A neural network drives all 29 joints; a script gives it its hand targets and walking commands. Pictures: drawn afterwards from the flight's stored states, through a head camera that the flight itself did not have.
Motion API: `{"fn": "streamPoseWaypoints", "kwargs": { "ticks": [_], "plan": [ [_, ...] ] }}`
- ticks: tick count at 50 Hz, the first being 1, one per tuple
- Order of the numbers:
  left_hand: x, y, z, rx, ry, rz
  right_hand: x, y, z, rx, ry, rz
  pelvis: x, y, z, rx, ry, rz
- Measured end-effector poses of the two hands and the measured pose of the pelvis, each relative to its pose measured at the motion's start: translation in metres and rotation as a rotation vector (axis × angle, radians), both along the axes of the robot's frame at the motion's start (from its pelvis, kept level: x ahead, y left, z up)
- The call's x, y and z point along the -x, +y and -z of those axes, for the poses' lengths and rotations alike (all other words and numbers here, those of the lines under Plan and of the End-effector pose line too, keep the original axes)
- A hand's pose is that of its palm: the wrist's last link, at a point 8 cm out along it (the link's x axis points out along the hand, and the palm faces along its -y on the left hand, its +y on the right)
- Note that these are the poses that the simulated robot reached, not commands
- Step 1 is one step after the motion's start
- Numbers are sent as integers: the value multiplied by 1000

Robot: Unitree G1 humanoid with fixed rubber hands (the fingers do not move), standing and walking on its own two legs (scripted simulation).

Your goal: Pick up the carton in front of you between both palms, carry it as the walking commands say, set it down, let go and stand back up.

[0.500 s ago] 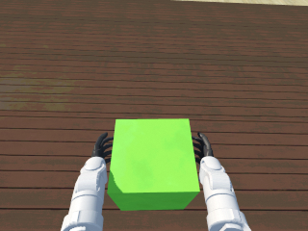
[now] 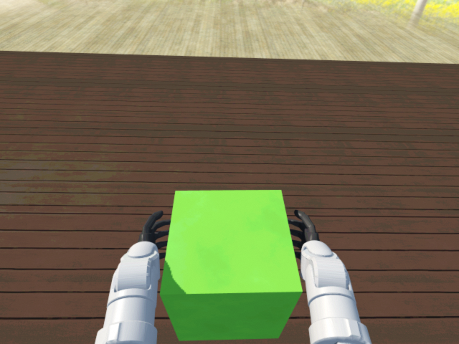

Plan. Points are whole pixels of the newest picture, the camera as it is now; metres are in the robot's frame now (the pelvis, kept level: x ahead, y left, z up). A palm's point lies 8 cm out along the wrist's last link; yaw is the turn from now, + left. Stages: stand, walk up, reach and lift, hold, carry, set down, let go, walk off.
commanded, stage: reach and lift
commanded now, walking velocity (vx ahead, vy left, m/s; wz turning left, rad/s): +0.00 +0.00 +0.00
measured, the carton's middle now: (228, 267) +0.30 +0.00 -0.05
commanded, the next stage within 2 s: hold in 0.76 s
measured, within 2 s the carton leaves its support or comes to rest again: neither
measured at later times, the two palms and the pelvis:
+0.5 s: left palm (147, 241) +0.30 +0.15 +0.03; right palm (310, 240) +0.31 -0.15 +0.04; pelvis +0.01 +0.00 +0.01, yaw +0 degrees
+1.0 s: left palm (145, 238) +0.29 +0.15 +0.06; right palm (314, 238) +0.30 -0.15 +0.06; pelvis +0.01 +0.00 +0.01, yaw +0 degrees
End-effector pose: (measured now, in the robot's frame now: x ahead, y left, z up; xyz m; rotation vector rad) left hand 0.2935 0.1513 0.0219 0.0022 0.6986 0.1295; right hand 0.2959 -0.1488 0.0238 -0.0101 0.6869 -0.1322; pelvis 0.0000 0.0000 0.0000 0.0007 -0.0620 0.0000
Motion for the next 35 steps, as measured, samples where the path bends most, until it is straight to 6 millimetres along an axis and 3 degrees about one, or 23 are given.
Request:
{"fn": "streamPoseWaypoints", "kwargs": {
  "ticks": [35],
  "plan": [
    [-8, 0, -17, -25, -12, 15, -8, -1, -17, 21, -11, -17, -18, 0, -8, 0, -22, 0]
  ]
}}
